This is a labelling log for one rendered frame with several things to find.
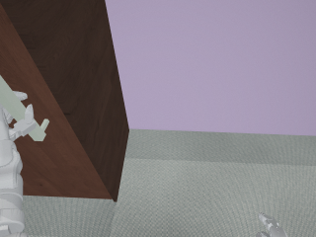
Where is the handle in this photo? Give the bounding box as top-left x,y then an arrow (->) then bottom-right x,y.
0,75 -> 49,141

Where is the right robot hand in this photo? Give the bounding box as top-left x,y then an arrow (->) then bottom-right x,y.
256,212 -> 287,237

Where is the wardrobe door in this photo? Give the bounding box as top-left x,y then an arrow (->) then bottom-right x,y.
0,3 -> 112,199

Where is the robot left forearm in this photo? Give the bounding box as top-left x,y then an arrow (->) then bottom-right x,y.
0,140 -> 25,237

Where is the left robot hand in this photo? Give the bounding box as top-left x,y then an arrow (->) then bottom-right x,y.
0,91 -> 37,141

